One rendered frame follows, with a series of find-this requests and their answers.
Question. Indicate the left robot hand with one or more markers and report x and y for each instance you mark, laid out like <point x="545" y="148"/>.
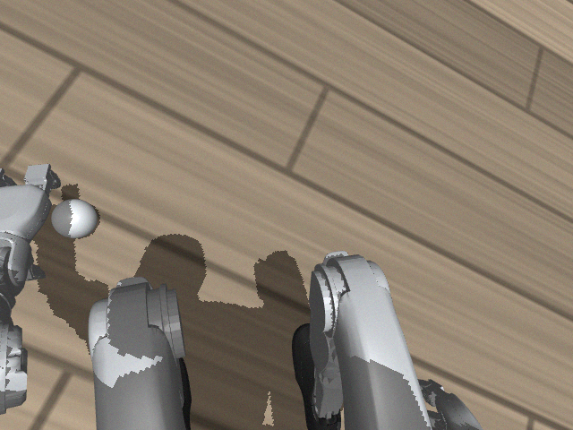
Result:
<point x="24" y="208"/>

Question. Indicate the ball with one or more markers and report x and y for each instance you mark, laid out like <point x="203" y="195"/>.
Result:
<point x="74" y="218"/>

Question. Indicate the right robot hand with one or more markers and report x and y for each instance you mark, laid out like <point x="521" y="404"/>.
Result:
<point x="452" y="414"/>

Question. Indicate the right robot foot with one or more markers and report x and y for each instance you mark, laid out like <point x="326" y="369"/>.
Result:
<point x="304" y="374"/>

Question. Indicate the left robot arm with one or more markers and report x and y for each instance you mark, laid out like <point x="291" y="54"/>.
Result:
<point x="15" y="255"/>

